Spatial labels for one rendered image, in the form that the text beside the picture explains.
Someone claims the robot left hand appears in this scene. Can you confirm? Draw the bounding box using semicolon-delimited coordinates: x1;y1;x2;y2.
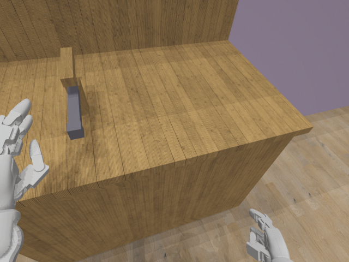
0;99;49;210

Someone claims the robot left forearm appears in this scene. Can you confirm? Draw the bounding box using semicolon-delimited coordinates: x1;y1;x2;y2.
0;209;24;262

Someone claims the tap lever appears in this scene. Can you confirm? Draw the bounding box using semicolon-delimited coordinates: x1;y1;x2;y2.
67;82;85;140

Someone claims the robot right hand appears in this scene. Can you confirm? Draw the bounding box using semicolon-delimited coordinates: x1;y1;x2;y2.
246;209;290;262

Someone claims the counter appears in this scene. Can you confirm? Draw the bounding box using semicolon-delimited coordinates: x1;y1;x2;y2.
0;0;314;262

